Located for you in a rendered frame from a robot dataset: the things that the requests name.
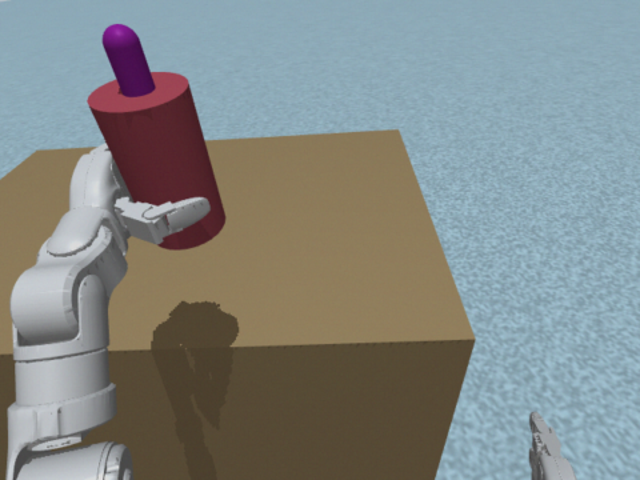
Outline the bottle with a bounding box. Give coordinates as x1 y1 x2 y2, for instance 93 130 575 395
87 24 226 250

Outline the right robot hand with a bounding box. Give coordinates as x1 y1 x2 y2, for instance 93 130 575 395
529 412 577 480

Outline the left robot arm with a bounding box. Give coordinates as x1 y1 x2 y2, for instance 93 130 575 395
6 207 134 480

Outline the left robot hand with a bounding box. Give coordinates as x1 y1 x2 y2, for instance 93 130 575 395
69 141 210 245

